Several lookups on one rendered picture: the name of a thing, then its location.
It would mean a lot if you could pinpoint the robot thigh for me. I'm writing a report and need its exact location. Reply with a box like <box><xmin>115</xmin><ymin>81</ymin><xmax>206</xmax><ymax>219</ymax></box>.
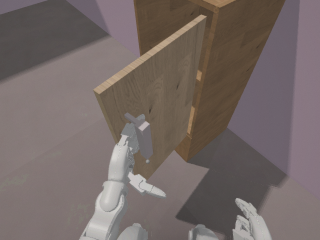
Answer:
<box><xmin>188</xmin><ymin>227</ymin><xmax>219</xmax><ymax>240</ymax></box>
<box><xmin>117</xmin><ymin>226</ymin><xmax>148</xmax><ymax>240</ymax></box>

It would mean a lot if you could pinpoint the robot right thigh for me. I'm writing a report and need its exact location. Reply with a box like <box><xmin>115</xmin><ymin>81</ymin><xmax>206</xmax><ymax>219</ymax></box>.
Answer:
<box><xmin>188</xmin><ymin>227</ymin><xmax>219</xmax><ymax>240</ymax></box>

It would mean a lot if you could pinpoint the handle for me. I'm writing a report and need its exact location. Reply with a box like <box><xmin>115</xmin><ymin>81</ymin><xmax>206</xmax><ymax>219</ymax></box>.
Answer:
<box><xmin>124</xmin><ymin>112</ymin><xmax>153</xmax><ymax>160</ymax></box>

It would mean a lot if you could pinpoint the robot left thigh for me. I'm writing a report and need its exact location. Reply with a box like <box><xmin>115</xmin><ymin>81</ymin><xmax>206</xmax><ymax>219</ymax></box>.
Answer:
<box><xmin>117</xmin><ymin>226</ymin><xmax>148</xmax><ymax>240</ymax></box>

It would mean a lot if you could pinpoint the left robot forearm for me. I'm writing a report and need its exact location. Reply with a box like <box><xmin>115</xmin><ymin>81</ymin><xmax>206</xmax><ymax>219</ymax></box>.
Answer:
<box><xmin>79</xmin><ymin>180</ymin><xmax>129</xmax><ymax>240</ymax></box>

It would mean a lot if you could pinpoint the cupboard door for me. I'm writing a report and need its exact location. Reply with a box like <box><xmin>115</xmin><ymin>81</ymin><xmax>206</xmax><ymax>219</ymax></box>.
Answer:
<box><xmin>93</xmin><ymin>14</ymin><xmax>207</xmax><ymax>181</ymax></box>

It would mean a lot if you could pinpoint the left robot hand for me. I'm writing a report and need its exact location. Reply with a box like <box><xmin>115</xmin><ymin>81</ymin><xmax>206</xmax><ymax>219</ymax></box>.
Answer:
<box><xmin>108</xmin><ymin>114</ymin><xmax>167</xmax><ymax>199</ymax></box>

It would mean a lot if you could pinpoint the right robot hand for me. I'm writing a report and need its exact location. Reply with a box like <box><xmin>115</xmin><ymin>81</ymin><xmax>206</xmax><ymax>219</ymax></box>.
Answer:
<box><xmin>232</xmin><ymin>198</ymin><xmax>273</xmax><ymax>240</ymax></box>

